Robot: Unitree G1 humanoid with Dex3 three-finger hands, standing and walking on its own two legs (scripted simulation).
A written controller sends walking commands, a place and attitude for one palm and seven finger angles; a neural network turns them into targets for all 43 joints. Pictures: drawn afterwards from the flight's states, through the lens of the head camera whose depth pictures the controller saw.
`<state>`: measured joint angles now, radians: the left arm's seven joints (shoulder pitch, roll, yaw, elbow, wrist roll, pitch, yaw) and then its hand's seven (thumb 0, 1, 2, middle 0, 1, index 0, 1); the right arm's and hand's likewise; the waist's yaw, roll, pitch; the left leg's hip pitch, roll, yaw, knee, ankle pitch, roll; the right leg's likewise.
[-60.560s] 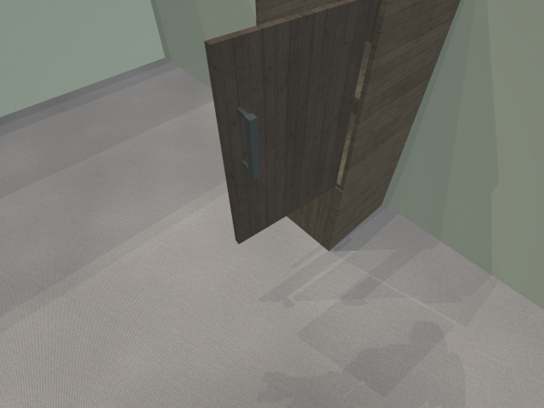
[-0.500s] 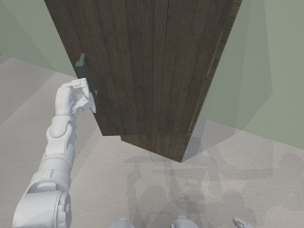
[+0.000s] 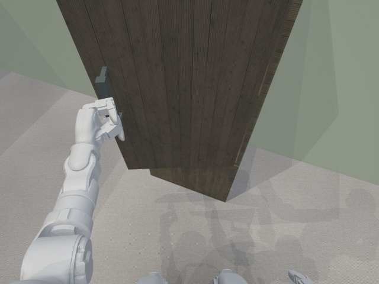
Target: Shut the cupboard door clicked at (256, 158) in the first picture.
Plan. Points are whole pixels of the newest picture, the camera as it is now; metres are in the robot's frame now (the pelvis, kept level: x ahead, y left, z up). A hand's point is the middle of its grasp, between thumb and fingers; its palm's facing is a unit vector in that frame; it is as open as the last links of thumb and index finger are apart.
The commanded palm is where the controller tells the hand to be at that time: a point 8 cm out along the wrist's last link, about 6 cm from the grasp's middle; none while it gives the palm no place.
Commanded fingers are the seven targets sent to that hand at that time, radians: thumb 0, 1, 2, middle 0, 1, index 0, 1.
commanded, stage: push the door shut along its arc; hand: left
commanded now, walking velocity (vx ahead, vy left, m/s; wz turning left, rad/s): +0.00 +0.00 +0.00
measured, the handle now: (112, 101) +0.51 +0.18 +0.08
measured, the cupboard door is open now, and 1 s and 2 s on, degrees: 24 8 0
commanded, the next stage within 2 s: pull the fist back off the door in 1.64 s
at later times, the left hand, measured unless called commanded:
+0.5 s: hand (126, 105) +0.49 +0.15 +0.09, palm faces -0.10 -0.99 -0.01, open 3.2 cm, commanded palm +0.48 +0.19 +0.08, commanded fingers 0.00 0.90 0.90 -1.30 -1.50 -1.30 -1.50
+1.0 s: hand (140, 89) +0.54 +0.12 +0.09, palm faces -0.23 -0.97 -0.01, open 3.1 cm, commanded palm +0.55 +0.16 +0.08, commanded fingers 0.00 0.90 0.90 -1.30 -1.50 -1.30 -1.50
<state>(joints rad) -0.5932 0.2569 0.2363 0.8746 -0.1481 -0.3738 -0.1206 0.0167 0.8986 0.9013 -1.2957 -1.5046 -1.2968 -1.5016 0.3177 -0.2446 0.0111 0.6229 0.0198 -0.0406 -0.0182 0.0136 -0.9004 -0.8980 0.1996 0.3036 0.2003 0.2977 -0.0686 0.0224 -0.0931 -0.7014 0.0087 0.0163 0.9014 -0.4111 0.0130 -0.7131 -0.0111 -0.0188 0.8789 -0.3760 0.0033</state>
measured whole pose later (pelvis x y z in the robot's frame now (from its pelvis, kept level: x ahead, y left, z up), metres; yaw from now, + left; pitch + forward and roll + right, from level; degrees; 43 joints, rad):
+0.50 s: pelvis -0.01 +0.00 -0.02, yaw +1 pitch +17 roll -1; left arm -0.92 0.42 0.28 1.18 -0.15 -0.37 -0.27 0.02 0.92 0.93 -1.30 -1.50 -1.31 -1.50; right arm 0.38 -0.28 0.01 0.67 0.01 -0.04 -0.02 0.01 -0.90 -0.90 0.20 0.30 0.20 0.30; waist -0.14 0.03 -0.09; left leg -0.88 0.01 -0.01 1.00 -0.43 0.01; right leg -0.87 -0.01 -0.04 0.96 -0.39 0.00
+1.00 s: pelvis -0.01 +0.00 -0.03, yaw +0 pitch +22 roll -3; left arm -1.18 0.52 0.26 1.32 -0.09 -0.30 -0.34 0.02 0.90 0.90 -1.30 -1.50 -1.30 -1.50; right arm 0.40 -0.28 0.04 0.67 0.00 -0.06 -0.01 0.01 -0.90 -0.90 0.20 0.30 0.20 0.30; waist -0.22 0.04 -0.09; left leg -1.02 0.02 -0.02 1.07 -0.45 0.01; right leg -0.99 0.00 -0.06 1.00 -0.39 0.00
